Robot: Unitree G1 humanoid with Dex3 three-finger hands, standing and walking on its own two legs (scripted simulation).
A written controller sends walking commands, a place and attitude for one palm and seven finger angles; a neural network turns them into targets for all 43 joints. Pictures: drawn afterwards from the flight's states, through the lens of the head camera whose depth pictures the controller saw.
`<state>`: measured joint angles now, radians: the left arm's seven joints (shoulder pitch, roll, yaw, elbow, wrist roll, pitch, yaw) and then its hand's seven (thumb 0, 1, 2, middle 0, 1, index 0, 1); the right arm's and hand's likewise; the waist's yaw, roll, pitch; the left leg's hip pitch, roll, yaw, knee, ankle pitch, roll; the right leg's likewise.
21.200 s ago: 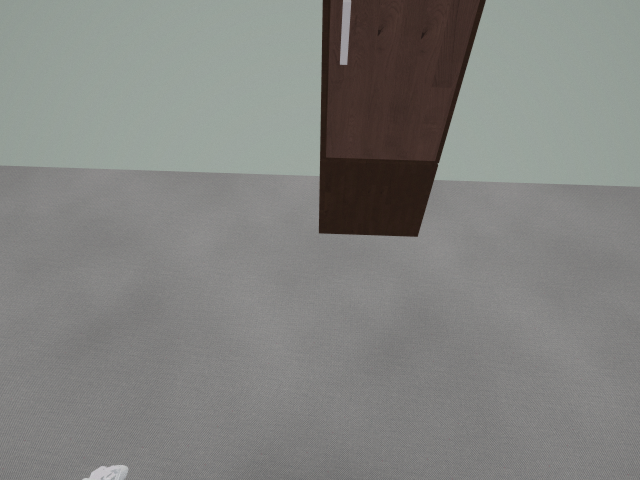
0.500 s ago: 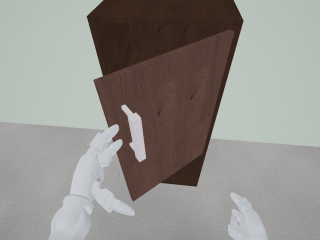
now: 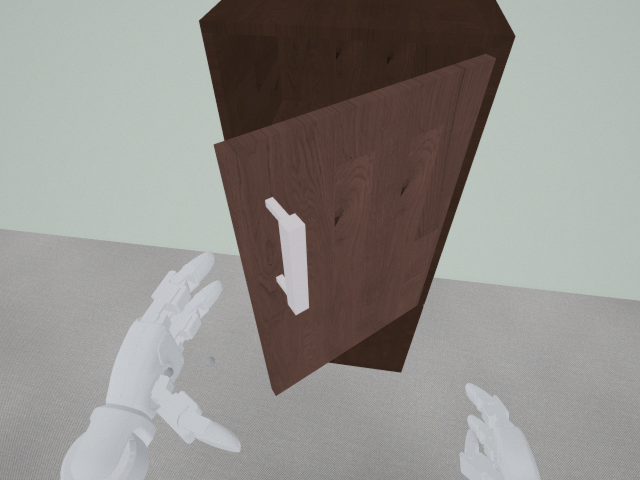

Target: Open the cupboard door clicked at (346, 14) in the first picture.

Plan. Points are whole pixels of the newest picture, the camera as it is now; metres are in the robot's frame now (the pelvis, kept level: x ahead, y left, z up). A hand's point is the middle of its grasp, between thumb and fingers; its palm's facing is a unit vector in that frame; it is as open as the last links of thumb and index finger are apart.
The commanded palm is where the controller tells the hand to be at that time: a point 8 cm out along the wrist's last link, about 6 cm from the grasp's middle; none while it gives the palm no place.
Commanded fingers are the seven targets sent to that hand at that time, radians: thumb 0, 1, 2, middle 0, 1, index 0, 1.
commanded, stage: draw the hand back to the body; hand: left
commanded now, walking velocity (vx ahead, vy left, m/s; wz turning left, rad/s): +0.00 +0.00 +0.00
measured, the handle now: (286, 258) +0.35 +0.08 +0.11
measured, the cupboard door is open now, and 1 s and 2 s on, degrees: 42 42 42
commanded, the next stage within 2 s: step back with the hand held close in 1.46 s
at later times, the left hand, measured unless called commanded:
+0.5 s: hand (140, 342) +0.21 +0.20 +0.14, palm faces +0.17 -0.96 -0.24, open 15.6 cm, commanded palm +0.17 +0.25 +0.15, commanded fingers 0.00 -0.08 0.48 -0.17 -0.30 -0.17 -0.30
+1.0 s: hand (77, 309) +0.22 +0.26 +0.17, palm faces +0.40 -0.83 -0.39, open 10.0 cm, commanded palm +0.17 +0.30 +0.19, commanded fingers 0.00 0.80 0.86 -0.20 -0.30 -0.20 -0.30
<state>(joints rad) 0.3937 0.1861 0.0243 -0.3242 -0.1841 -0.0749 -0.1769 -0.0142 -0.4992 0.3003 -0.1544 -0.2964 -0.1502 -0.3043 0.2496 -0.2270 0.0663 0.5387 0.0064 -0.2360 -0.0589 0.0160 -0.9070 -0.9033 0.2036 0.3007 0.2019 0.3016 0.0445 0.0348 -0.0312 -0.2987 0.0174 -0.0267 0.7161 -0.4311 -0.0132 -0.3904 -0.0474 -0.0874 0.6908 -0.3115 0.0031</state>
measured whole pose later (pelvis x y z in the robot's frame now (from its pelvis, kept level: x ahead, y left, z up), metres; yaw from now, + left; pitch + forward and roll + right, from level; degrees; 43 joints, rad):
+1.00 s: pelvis +0.02 +0.01 +0.03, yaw -1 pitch -5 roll -1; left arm 0.43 0.32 0.29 -0.38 -0.02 -0.10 0.11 0.00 0.46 0.71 -0.19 -0.30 -0.19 -0.30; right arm 0.19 -0.22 0.03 0.66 -0.03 -0.16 -0.08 0.02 -0.91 -0.90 0.20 0.30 0.20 0.30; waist 0.08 0.06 0.05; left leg 0.00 0.02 0.01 0.40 -0.31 0.00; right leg -0.11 -0.03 -0.06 0.38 -0.19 0.02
